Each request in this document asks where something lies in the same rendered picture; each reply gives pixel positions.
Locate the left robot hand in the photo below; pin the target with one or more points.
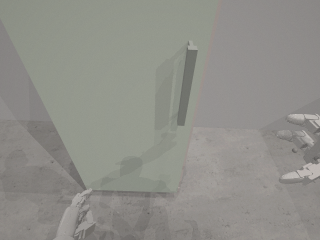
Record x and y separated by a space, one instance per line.
70 223

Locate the fridge door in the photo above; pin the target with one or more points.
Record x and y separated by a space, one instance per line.
110 74

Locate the right robot hand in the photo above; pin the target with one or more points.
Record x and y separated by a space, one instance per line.
311 171

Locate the handle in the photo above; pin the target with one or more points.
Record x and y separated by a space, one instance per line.
189 67

